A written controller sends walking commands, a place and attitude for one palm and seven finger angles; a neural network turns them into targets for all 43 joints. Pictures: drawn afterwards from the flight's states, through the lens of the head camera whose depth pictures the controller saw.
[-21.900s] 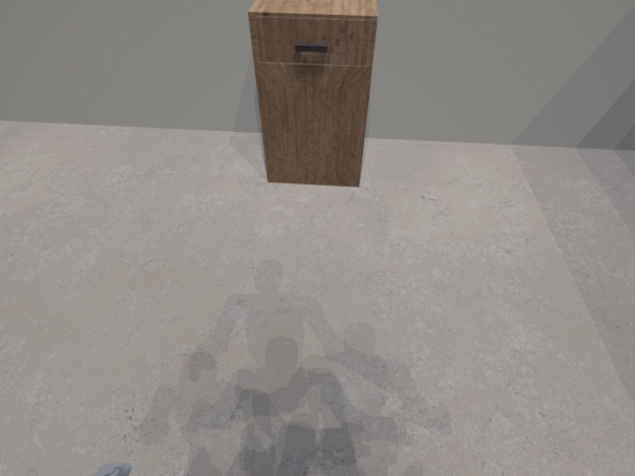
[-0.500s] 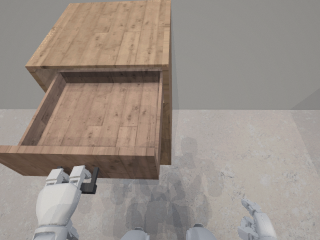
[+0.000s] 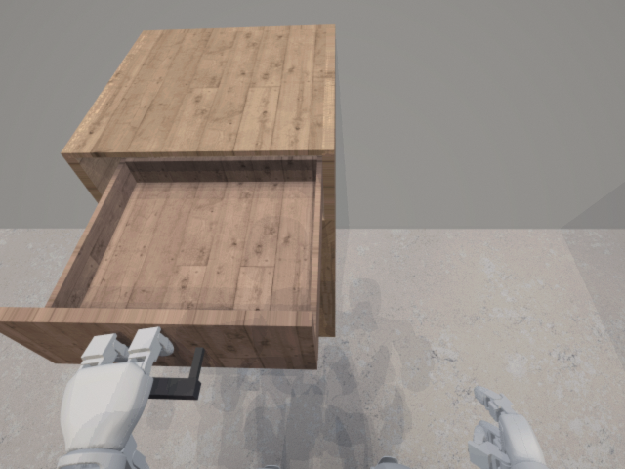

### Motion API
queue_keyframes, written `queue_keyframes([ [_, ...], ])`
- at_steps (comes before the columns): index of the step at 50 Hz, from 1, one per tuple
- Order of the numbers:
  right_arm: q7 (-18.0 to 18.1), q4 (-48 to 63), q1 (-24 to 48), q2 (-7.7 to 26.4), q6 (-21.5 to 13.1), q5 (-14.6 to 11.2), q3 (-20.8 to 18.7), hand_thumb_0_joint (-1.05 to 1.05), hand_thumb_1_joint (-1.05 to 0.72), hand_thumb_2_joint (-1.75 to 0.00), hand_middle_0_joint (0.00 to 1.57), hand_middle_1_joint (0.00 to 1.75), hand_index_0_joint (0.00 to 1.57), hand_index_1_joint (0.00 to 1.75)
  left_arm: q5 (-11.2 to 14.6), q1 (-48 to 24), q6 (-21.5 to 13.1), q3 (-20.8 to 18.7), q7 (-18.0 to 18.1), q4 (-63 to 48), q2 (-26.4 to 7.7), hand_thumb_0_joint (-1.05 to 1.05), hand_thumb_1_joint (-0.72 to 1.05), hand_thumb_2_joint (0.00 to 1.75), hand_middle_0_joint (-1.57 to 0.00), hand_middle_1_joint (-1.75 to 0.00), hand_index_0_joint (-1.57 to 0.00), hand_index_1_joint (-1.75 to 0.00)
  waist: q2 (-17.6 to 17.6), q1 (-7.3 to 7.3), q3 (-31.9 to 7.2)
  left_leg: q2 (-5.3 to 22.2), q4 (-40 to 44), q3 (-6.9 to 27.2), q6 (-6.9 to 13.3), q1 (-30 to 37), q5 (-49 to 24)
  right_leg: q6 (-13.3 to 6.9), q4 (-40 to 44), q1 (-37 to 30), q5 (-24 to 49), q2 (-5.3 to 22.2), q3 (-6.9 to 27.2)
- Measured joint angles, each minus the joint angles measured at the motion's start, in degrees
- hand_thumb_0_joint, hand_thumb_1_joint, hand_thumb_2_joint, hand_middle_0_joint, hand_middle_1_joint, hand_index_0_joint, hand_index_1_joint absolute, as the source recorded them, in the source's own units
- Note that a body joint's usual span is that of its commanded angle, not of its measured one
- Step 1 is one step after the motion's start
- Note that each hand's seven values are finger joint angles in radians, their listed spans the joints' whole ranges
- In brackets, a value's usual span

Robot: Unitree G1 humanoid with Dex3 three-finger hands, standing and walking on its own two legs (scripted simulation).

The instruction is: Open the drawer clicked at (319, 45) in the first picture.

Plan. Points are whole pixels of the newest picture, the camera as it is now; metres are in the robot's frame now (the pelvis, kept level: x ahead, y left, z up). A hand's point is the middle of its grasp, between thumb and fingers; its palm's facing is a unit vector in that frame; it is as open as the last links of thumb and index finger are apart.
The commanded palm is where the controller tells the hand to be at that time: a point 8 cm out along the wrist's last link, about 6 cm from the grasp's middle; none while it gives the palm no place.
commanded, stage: lift the hand off the handle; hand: left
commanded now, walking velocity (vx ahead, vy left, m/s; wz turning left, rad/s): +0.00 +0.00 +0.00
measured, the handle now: (158, 371) +0.24 +0.24 -0.03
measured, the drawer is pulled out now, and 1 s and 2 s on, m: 0.30 0.30 0.30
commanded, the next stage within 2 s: draw the hand back to the body in 1.68 s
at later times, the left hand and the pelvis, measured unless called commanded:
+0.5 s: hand (119, 395) +0.20 +0.24 +0.03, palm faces +0.02 -0.12 -0.99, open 13.7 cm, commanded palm +0.18 +0.24 +0.09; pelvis +0.02 +0.02 +0.01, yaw +0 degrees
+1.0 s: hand (107, 379) +0.20 +0.24 +0.07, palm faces +0.02 -0.12 -0.99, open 13.8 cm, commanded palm +0.18 +0.24 +0.12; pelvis +0.02 +0.01 +0.03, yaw -1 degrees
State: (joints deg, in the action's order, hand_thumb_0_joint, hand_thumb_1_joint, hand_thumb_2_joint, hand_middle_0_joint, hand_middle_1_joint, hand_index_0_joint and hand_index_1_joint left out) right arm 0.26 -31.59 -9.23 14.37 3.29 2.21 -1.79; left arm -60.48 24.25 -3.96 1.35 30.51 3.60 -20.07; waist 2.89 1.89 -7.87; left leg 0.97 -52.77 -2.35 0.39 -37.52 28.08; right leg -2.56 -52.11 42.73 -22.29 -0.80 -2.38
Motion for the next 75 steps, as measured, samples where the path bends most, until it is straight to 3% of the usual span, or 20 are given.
queue_keyframes([
  [8, -0.4, 0.5, 0.3, -0.1, -0.2, -0.1, 0.5, 0.01, -0.91, -0.90, 0.20, 0.30, 0.20, 0.29, 1.5, 1.3, 2.0, -0.1, -3.1, -3.0, 0.0, 0.00, -0.49, 0.30, -0.33, -1.20, -0.35, -1.21, 0.4, 0.99, 0.4, -0.4, 2.5, 0.1, 0.5, 3.2, -0.5, 0.6, 2.6, -3.4, 0.4, 0.3, 0.0],
  [13, -1.0, 1.3, 0.2, -0.4, -0.4, 0.2, 0.7, 0.01, -0.91, -0.90, 0.20, 0.30, 0.20, 0.29, 1.7, 2.8, 1.2, 0.9, -5.1, -5.9, 0.3, 0.00, -0.49, 0.30, -0.32, -1.20, -0.35, -1.21, 0.5, 1.62, 0.5, -0.6, 3.7, 0.0, 0.7, 4.8, -0.5, 0.9, 3.8, -5.0, 0.4, 0.4, 0.2],
  [20, -2.2, 2.4, 0.2, -1.0, -0.2, 0.4, 1.0, 0.01, -0.91, -0.90, 0.20, 0.30, 0.20, 0.29, 0.5, 5.7, 0.7, 1.6, -4.7, -10.5, 0.2, 0.00, -0.49, 0.30, -0.32, -1.20, -0.35, -1.21, 0.5, 2.29, 0.3, -0.7, 4.0, -0.5, 1.0, 5.8, 0.0, 1.2, 3.9, -5.8, 0.0, 0.4, 0.7],
  [32, -3.0, 2.7, -0.4, -1.3, -0.1, -0.1, 1.5, 0.01, -0.91, -0.90, 0.20, 0.30, 0.20, 0.29, 1.9, 8.9, 2.3, 2.4, -6.6, -16.1, 0.4, 0.00, -0.49, 0.30, -0.32, -1.20, -0.34, -1.21, 1.1, 2.95, 0.4, -0.7, 6.0, -0.9, 1.1, 8.8, -0.3, 1.4, 5.6, -8.5, 0.2, 0.4, 1.1],
  [37, -2.9, 2.5, -0.4, -1.1, 0.1, -0.3, 1.6, 0.01, -0.91, -0.90, 0.20, 0.30, 0.20, 0.29, 1.8, 7.4, 2.8, 2.2, -7.3, -15.9, -0.5, 0.00, -0.49, 0.30, -0.32, -1.20, -0.33, -1.20, 1.2, 3.16, 1.0, -0.7, 6.9, -0.8, 0.9, 9.9, -0.8, 1.2, 6.3, -9.5, 0.6, 0.3, 1.0],
  [43, -2.2, 1.9, -0.3, -0.9, 0.2, -0.8, 1.6, 0.01, -0.91, -0.90, 0.20, 0.30, 0.20, 0.29, 3.4, 5.7, 3.8, 1.6, -9.3, -16.0, -0.7, 0.00, -0.49, 0.30, -0.32, -1.20, -0.32, -1.20, 1.5, 3.00, 1.5, -0.6, 9.1, -0.7, 0.7, 12.1, -1.8, 1.0, 8.1, -11.7, 1.3, 0.2, 0.9],
  [58, -1.5, 1.4, 0.3, 0.3, 0.4, -0.8, 0.9, 0.01, -0.91, -0.90, 0.20, 0.30, 0.20, 0.29, 5.6, 6.4, 2.5, -1.0, -12.9, -18.5, -3.0, 0.00, -0.49, 0.30, -0.32, -1.20, -0.32, -1.20, 1.7, 3.49, 3.1, -0.3, 14.0, -0.2, 0.2, 16.4, -4.3, 0.6, 13.0, -16.2, 3.6, -0.3, 0.5],
  [75, -1.9, 1.5, 0.9, -0.6, 1.0, -1.5, 2.0, 0.01, -0.91, -0.90, 0.20, 0.30, 0.20, 0.29, 6.2, 5.5, 4.2, 0.2, -15.9, -22.9, -3.5, 0.00, -0.49, 0.30, -0.32, -1.20, -0.32, -1.20, 2.6, 4.40, 4.0, -0.7, 17.6, -0.3, 0.6, 20.5, -6.1, 1.0, 16.9, -20.4, 5.4, 0.0, 0.7],
])
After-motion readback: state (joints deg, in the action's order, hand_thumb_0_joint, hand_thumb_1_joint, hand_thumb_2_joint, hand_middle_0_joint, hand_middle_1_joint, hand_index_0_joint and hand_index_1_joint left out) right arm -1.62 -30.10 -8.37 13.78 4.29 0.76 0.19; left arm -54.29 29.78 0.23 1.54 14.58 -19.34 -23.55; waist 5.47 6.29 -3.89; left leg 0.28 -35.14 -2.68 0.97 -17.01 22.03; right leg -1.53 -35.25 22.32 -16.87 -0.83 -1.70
